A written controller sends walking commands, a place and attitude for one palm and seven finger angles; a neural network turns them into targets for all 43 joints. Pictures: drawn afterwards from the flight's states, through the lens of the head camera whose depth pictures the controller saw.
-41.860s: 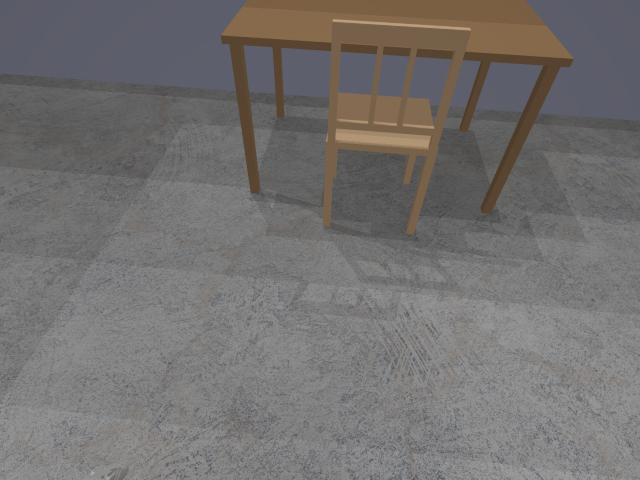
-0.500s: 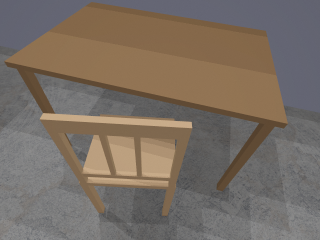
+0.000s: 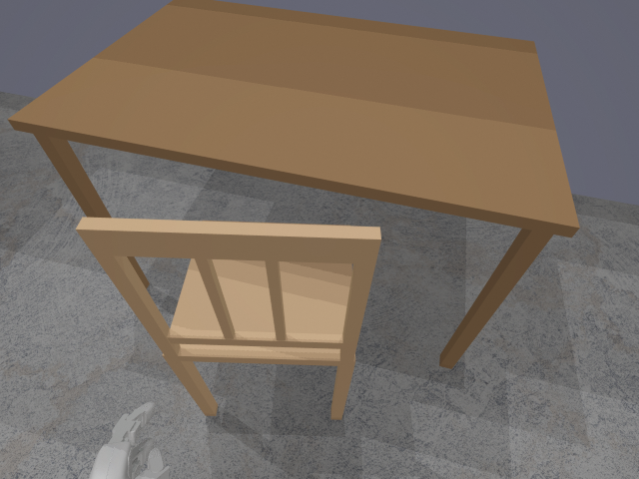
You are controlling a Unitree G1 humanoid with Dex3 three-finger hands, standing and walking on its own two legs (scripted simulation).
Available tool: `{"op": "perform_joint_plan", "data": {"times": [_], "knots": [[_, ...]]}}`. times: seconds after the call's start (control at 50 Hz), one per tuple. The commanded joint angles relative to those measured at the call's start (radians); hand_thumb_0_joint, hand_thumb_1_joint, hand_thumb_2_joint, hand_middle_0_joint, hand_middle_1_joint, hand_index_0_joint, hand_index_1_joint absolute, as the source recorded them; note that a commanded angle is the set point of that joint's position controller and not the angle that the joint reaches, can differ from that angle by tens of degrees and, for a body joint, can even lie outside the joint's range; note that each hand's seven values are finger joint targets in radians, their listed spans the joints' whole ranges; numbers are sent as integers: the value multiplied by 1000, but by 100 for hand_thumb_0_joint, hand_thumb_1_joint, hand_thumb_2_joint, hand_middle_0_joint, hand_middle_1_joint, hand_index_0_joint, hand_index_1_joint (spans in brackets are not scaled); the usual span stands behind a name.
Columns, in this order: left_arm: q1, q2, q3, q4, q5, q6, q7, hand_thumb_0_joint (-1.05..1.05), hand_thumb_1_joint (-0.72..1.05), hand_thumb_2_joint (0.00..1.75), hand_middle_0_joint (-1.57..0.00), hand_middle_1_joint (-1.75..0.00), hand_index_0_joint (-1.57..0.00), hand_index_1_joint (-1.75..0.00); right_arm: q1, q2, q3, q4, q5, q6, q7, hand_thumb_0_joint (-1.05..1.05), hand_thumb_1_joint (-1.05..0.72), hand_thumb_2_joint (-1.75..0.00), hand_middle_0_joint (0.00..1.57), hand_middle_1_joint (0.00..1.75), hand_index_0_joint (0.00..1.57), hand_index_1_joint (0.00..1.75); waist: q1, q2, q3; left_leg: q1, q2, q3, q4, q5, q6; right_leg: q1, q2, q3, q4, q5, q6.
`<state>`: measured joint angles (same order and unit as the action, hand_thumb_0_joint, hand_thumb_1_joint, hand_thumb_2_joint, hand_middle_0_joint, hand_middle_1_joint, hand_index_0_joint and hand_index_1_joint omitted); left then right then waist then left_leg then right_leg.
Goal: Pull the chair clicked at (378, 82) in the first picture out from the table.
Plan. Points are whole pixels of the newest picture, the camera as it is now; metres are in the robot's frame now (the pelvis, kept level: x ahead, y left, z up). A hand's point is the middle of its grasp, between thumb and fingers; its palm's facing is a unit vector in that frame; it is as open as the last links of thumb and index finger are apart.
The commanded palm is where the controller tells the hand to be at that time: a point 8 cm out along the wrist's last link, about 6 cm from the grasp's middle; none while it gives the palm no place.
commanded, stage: raise the hand toward the chair's back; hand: left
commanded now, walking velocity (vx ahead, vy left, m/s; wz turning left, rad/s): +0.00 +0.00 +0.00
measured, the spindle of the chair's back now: (217, 300) +0.41 +0.17 -0.10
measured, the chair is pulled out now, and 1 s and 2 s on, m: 0.11 0.11 0.11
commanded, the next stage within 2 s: aim the fingers beside a spindle in 1.94 s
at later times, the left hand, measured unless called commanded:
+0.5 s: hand (201, 462) +0.16 +0.15 -0.06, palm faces -0.03 -1.00 -0.05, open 11.3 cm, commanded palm +0.14 +0.20 -0.05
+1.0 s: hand (177, 436) +0.19 +0.18 -0.05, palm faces -0.02 -1.00 -0.05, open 15.5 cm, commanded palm +0.17 +0.23 -0.04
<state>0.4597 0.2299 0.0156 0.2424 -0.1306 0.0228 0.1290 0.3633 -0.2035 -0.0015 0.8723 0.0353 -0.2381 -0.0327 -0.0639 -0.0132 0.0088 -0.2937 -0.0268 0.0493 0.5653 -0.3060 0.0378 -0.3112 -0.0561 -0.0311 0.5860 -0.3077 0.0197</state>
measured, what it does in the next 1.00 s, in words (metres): lowers itself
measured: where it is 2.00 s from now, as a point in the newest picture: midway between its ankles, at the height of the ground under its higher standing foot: outside the picture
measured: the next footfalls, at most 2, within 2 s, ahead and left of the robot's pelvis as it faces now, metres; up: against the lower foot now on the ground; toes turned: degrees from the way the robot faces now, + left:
none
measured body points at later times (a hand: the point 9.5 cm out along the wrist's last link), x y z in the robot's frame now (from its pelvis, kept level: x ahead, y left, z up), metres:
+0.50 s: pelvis -0.04 -0.05 -0.12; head +0.04 -0.04 +0.32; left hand +0.16 +0.20 -0.05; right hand +0.20 -0.25 -0.19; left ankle -0.01 +0.09 -0.73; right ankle +0.00 -0.14 -0.73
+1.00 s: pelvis -0.03 -0.02 -0.10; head +0.05 +0.00 +0.35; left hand +0.19 +0.23 -0.04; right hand +0.15 -0.27 -0.17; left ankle -0.01 +0.09 -0.73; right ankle +0.00 -0.13 -0.73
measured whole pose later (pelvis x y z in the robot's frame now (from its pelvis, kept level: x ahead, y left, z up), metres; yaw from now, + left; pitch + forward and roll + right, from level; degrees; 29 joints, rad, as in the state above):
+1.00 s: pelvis -0.03 -0.02 -0.10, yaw +0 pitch +16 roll -3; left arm 0.40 0.27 0.17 -0.07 -0.28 -0.38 -0.26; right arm 0.21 -0.26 -0.03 0.53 0.03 -0.19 -0.03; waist -0.02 0.02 -0.13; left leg -0.98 0.03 -0.02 1.26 -0.56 0.01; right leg -0.95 -0.02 -0.09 1.20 -0.53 -0.01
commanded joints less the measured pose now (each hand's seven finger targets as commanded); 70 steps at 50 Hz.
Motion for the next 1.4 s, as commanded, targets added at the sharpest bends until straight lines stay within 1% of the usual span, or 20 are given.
{"op": "perform_joint_plan", "data": {"times": [0.0,0.02,0.06,0.1,0.12,0.14,0.16,0.2,0.26,0.32,0.34,0.38,0.44,0.52,0.62,0.7,0.86,1.02,1.16,1.38], "knots": [[79,-113,-43,-197,-29,-259,-119,0,69,81,-18,-27,-18,-27,-160,-182,-79,-290,-31,-109,45,0,-90,-90,20,30,20,30,46,-157,-153,-224,39,-117,134,101,-34,-264,75,-101,156,-24,-34],[188,-98,-2,-140,-55,-320,-168,0,67,80,-18,-26,-18,-26,-188,-174,-82,-329,-25,-100,65,0,-90,-90,20,30,20,30,95,-96,-164,-272,26,-91,179,96,-48,-277,74,-90,201,-26,-46],[190,-58,72,-176,-99,-484,-279,0,62,78,-17,-26,-17,-26,-223,-166,-90,-384,-31,-75,92,0,-90,-90,20,30,20,30,125,-65,-230,-387,14,-63,300,85,-60,-356,68,-66,326,-11,-58],[136,32,170,-184,-102,-644,-369,0,57,76,-17,-25,-17,-25,-260,-165,-103,-428,-35,-53,109,0,-90,-90,20,30,20,30,135,-35,-256,-523,6,-51,422,48,-60,-441,65,-26,447,-4,-64],[177,116,260,-164,-82,-652,-375,0,55,75,-16,-25,-16,-25,-272,-170,-112,-451,-30,-28,113,0,-90,-90,20,30,20,30,173,19,-267,-563,1,-38,437,22,-57,-437,62,0,472,-30,-74],[200,83,223,-227,-83,-629,-386,0,53,74,-16,-24,-16,-24,-294,-176,-110,-504,-28,-5,113,0,-90,-90,20,30,20,30,186,63,-299,-565,-4,-20,438,-17,-51,-436,61,9,477,-80,-74],[134,76,198,-302,-97,-593,-390,0,50,73,-16,-24,-16,-24,-311,-174,-108,-541,-19,12,105,0,-90,-90,20,30,20,30,162,71,-289,-586,-11,-10,455,-71,-44,-457,55,33,459,-141,-68],[70,87,209,-399,-129,-526,-382,0,46,71,-16,-23,-16,-23,-277,-171,-102,-579,-9,43,78,0,-90,-90,20,30,20,30,125,9,-323,-606,-8,-26,495,-113,-27,-466,56,74,422,-209,-47],[-64,117,194,-640,-153,-534,-378,0,39,68,-15,-22,-15,-22,-214,-159,-91,-588,-1,41,40,0,-90,-90,20,30,20,30,66,69,-381,-583,6,-45,581,-78,-12,-475,53,119,410,-166,-28],[-197,120,147,-695,-166,-569,-418,0,32,65,-14,-21,-14,-21,-171,-170,-72,-543,-2,14,15,0,-90,-90,20,30,20,30,-6,36,-376,-603,21,-74,660,-48,-1,-515,59,135,425,-80,-12],[-199,114,140,-635,-167,-567,-441,0,29,64,-14,-20,-14,-20,-171,-174,-70,-519,0,4,8,0,-90,-90,20,30,20,30,-16,19,-353,-626,28,-80,674,-57,-3,-523,54,138,424,-72,-9],[-197,114,146,-553,-180,-544,-491,0,25,62,-13,-20,-13,-20,-172,-179,-63,-490,4,-11,-3,0,-90,-90,20,30,20,30,-14,0,-345,-660,36,-87,684,-68,-4,-525,52,134,426,-85,-7],[-138,154,209,-484,-195,-452,-534,0,18,59,-13,-19,-13,-19,-183,-179,-61,-490,11,-10,-13,0,-90,-90,20,30,20,30,28,5,-409,-665,31,-80,663,-53,-4,-451,39,141,414,-87,-2],[-62,212,332,-467,-205,-350,-497,0,8,55,-12,-17,-12,-17,-224,-157,-66,-502,13,5,-14,0,-90,-90,20,30,20,30,97,-1,-464,-650,21,-79,620,-7,-9,-354,28,146,400,-41,8],[-35,161,313,-483,-205,-382,-435,0,-3,50,-11,-15,-11,-15,-223,-141,-73,-499,5,-3,-2,0,-90,-90,20,30,20,30,92,-49,-415,-637,14,-85,575,-1,-14,-386,43,91,406,-31,0],[-59,134,248,-483,-190,-438,-423,0,-13,46,-10,-14,-10,-14,-204,-159,-77,-497,5,-17,0,0,-90,-90,20,30,20,30,64,-18,-342,-631,14,-82,546,-79,-12,-479,52,66,387,-198,-19],[-65,165,255,-538,-174,-485,-387,0,-31,38,-8,-11,-8,-11,-187,-182,-79,-497,-3,-27,-3,0,-90,-90,20,30,20,30,68,72,-400,-527,17,-92,492,-31,-8,-493,73,-13,436,-123,-41],[-100,166,236,-527,-151,-435,-387,0,-50,30,-6,-8,-6,-8,-186,-189,-61,-506,-6,-2,0,0,-90,-90,20,30,20,30,50,111,-368,-456,27,-121,447,-4,-17,-515,88,-52,438,-90,-44],[-164,165,241,-507,-160,-400,-414,0,-50,30,-6,-8,-6,-8,-182,-189,-45,-515,-6,10,-3,0,-90,-90,20,30,20,30,46,100,-347,-437,30,-132,427,0,-28,-508,91,-60,425,-80,-43],[-216,208,293,-485,-185,-385,-448,0,-50,30,-6,-8,-6,-8,-167,-197,-44,-493,-6,-5,0,0,-90,-90,20,30,20,30,52,124,-397,-397,32,-132,424,108,-38,-458,92,-59,413,1,-43]]}}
